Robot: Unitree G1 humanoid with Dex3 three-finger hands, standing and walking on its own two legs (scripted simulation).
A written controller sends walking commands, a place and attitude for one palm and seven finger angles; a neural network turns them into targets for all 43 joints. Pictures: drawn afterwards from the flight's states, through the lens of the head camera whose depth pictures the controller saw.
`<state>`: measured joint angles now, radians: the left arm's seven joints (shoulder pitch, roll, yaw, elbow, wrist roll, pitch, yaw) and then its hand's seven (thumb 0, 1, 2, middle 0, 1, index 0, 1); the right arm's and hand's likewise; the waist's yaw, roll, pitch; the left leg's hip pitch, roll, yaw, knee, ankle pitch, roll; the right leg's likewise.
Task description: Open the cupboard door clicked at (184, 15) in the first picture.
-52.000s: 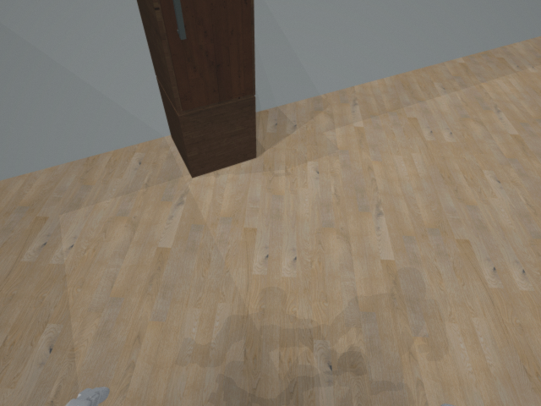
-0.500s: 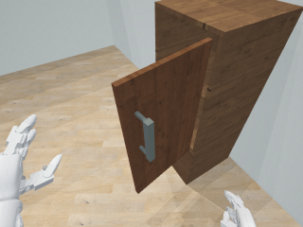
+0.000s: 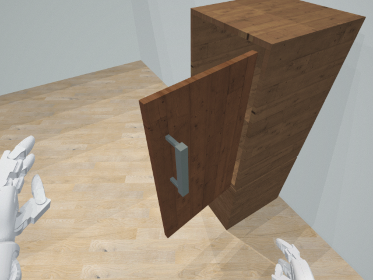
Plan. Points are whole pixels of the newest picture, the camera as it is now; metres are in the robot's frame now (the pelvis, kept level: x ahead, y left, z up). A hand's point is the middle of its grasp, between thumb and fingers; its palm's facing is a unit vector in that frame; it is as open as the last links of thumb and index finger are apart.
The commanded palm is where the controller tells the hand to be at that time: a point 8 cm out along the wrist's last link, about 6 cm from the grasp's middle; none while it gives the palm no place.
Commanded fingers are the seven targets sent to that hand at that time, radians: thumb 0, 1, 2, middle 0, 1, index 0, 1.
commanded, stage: step back with the hand held close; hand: left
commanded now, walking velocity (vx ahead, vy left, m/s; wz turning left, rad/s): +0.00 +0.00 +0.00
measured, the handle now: (177, 167) +0.36 +0.08 +0.05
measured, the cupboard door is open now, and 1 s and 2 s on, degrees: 100 100 100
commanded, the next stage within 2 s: stop stepping back and stand still in 1.34 s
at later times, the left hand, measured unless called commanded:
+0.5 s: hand (36, 212) +0.16 +0.27 +0.15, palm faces +0.34 -0.78 -0.53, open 7.4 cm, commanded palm +0.10 +0.31 +0.17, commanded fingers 0.00 0.90 0.90 -0.20 -0.30 -0.20 -0.30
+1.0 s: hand out of the picture +0.09 +0.28 +0.17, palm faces +0.48 -0.75 -0.45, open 7.4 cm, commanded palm +0.03 +0.31 +0.17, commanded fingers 0.00 0.90 0.90 -0.20 -0.30 -0.20 -0.30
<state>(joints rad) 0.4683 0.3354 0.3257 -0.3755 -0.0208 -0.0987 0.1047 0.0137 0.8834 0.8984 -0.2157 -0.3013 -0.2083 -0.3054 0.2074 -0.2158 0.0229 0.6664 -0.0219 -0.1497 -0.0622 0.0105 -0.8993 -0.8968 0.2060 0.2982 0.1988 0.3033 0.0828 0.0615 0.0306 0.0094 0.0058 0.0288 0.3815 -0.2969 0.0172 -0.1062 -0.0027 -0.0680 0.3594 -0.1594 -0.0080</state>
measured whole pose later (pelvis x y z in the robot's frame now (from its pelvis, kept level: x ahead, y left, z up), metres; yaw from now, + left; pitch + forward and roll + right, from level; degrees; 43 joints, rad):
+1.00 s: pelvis -0.11 +0.01 -0.01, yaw +0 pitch +1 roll -2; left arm 0.52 0.40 0.45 -0.52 0.00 -0.23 0.18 0.01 0.89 0.90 -0.22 -0.30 -0.21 -0.31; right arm 0.23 -0.15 0.01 0.62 -0.02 -0.15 -0.07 0.01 -0.90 -0.90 0.21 0.30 0.20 0.30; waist 0.01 -0.01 0.00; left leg -0.36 0.02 0.02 0.51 -0.16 0.04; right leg -0.35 0.04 0.00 0.79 -0.43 0.01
